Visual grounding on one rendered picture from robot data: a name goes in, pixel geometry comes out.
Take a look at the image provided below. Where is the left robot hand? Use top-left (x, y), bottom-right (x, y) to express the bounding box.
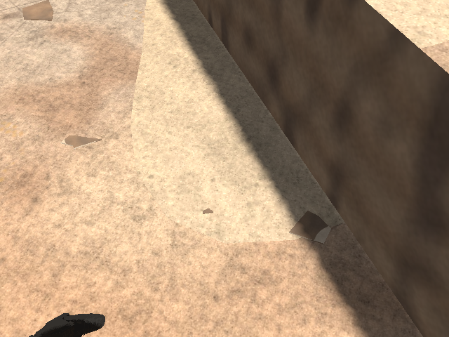
top-left (29, 313), bottom-right (105, 337)

